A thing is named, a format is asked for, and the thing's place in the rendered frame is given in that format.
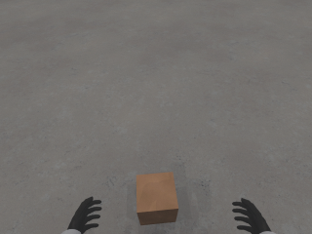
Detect robot right hand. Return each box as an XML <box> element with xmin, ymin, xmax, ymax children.
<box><xmin>232</xmin><ymin>198</ymin><xmax>271</xmax><ymax>234</ymax></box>

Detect robot left hand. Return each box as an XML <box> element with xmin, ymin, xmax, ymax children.
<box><xmin>67</xmin><ymin>196</ymin><xmax>102</xmax><ymax>234</ymax></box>

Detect carton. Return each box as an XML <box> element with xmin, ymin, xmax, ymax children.
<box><xmin>136</xmin><ymin>172</ymin><xmax>178</xmax><ymax>225</ymax></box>

